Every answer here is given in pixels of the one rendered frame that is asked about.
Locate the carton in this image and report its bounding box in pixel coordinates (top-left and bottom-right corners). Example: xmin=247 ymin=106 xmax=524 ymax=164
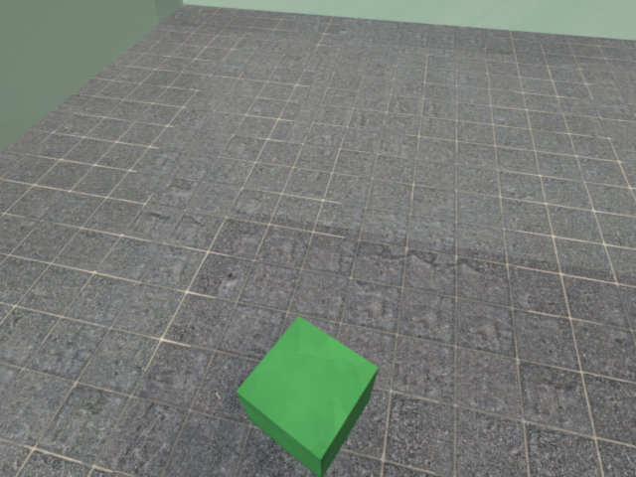
xmin=237 ymin=316 xmax=379 ymax=477

